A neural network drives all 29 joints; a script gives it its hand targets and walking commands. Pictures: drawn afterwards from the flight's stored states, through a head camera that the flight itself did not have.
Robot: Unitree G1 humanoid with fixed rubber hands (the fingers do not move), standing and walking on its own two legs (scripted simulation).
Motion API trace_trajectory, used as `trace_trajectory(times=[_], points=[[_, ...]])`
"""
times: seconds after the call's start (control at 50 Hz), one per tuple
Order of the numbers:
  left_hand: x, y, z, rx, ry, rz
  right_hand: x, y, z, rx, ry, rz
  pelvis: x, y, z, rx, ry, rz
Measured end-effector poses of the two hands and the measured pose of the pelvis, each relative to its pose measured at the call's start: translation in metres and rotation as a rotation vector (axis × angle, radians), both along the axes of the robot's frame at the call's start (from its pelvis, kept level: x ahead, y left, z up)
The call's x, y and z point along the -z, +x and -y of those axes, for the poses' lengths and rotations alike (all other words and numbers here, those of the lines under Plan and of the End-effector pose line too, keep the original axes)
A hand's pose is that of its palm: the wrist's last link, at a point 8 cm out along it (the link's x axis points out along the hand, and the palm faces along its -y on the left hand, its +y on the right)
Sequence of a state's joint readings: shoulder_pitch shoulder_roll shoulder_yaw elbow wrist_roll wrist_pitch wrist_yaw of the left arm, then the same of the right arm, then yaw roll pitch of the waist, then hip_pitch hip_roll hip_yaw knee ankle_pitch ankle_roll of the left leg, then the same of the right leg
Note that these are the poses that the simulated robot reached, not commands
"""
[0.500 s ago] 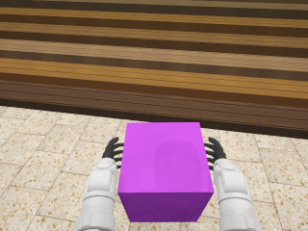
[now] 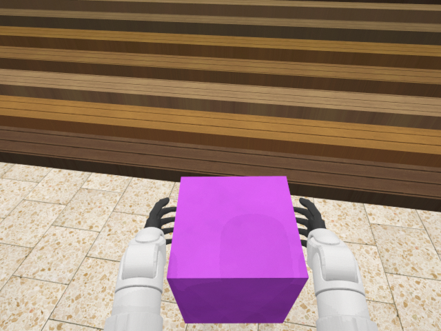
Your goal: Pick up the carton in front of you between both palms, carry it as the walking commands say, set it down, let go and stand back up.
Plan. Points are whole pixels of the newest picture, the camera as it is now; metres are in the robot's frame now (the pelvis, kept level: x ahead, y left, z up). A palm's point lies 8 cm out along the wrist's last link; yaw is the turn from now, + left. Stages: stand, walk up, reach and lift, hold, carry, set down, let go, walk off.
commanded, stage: hold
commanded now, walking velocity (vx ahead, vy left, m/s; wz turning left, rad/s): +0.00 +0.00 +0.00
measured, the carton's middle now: (233, 252) +0.29 +0.00 -0.02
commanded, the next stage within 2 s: carry in 0.42 s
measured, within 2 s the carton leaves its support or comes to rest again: neither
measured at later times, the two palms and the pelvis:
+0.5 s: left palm (154, 233) +0.29 +0.15 +0.05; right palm (315, 234) +0.29 -0.15 +0.05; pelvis +0.00 +0.00 -0.01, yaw -1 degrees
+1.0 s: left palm (182, 167) +0.44 +0.11 +0.09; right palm (319, 175) +0.42 -0.19 +0.08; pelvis +0.19 -0.02 -0.01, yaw -1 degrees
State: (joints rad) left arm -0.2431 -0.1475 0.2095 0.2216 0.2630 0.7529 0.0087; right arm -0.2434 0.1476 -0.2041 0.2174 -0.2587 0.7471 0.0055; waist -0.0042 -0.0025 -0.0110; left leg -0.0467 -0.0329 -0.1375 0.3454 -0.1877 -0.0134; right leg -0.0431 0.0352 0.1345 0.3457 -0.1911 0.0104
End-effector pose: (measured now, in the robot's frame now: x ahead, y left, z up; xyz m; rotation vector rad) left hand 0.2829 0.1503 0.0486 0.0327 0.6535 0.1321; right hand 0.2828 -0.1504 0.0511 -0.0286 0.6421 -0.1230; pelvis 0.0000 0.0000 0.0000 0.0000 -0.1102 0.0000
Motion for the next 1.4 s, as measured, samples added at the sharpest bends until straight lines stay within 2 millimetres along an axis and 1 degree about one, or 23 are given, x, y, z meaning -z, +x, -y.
trace_trajectory(times=[0.24,0.42,0.52,0.58,0.62,0.7,0.78,0.84,0.88,0.94,1.0,1.04,1.08,1.14,1.22,1.28,1.32,1.4], points=[[0.002,-0.004,-0.001,-0.005,-0.009,-0.016,0.002,-0.005,0.0,0.008,0.01,-0.016,0.002,-0.01,-0.001,0.002,0.0,0.013],[0.001,-0.001,-0.001,-0.007,-0.01,-0.01,0.001,-0.002,-0.001,0.01,0.012,-0.01,0.003,-0.01,-0.002,0.003,0.0,0.0],[-0.003,0.007,0.001,-0.009,-0.011,0.012,-0.003,0.006,0.001,0.011,0.015,0.012,0.006,-0.002,0.0,0.013,0.003,-0.076],[-0.01,0.018,0.005,-0.017,-0.018,0.048,-0.009,0.017,0.005,0.02,0.028,0.047,0.011,0.007,0.004,0.02,0.002,-0.108],[-0.017,0.027,0.01,-0.023,-0.026,0.071,-0.014,0.026,0.009,0.026,0.042,0.07,0.014,0.018,0.008,0.019,-0.003,-0.123],[-0.03,0.048,0.017,-0.031,-0.036,0.093,-0.026,0.046,0.016,0.038,0.058,0.091,0.015,0.044,0.014,-0.018,-0.003,-0.162],[-0.036,0.067,0.008,-0.058,-0.058,0.086,-0.036,0.072,0.008,0.034,0.07,0.083,0.014,0.076,0.011,-0.022,0.02,-0.187],[-0.035,0.084,0.004,-0.074,-0.07,0.075,-0.035,0.091,0.004,0.03,0.073,0.072,0.016,0.104,0.008,0.017,0.03,-0.2],[-0.034,0.097,0.008,-0.067,-0.064,0.04,-0.031,0.099,0.007,0.048,0.078,0.037,0.013,0.123,0.009,0.031,0.015,-0.211],[-0.036,0.122,0.021,-0.037,-0.064,0.003,-0.029,0.112,0.02,0.09,0.088,0.002,0.008,0.153,0.014,0.033,-0.006,-0.22],[-0.037,0.152,0.037,-0.012,-0.067,0.016,-0.029,0.135,0.035,0.117,0.108,0.017,0.012,0.186,0.024,0.025,-0.015,-0.209],[-0.035,0.174,0.045,-0.011,-0.071,0.048,-0.027,0.157,0.044,0.119,0.112,0.049,0.022,0.21,0.033,0.001,-0.02,-0.193],[-0.031,0.191,0.048,-0.03,-0.075,0.04,-0.026,0.181,0.048,0.106,0.115,0.04,0.024,0.231,0.04,-0.019,-0.024,-0.194],[-0.03,0.211,0.043,-0.09,-0.088,0.002,-0.031,0.219,0.043,0.058,0.11,-0.003,0.015,0.263,0.047,-0.035,-0.011,-0.202],[-0.04,0.245,0.034,-0.155,-0.084,-0.008,-0.04,0.271,0.033,-0.006,0.106,-0.017,0.003,0.308,0.051,-0.033,0.01,-0.208],[-0.047,0.281,0.031,-0.158,-0.083,0.011,-0.043,0.308,0.029,-0.02,0.112,0.001,0.001,0.345,0.048,-0.027,0.023,-0.207],[-0.047,0.309,0.029,-0.149,-0.079,0.019,-0.041,0.332,0.027,-0.011,0.115,0.011,0.003,0.372,0.044,-0.025,0.026,-0.202],[-0.035,0.372,0.024,-0.115,-0.084,0.015,-0.028,0.384,0.022,0.024,0.109,0.01,0.014,0.431,0.031,-0.015,0.024,-0.189]])
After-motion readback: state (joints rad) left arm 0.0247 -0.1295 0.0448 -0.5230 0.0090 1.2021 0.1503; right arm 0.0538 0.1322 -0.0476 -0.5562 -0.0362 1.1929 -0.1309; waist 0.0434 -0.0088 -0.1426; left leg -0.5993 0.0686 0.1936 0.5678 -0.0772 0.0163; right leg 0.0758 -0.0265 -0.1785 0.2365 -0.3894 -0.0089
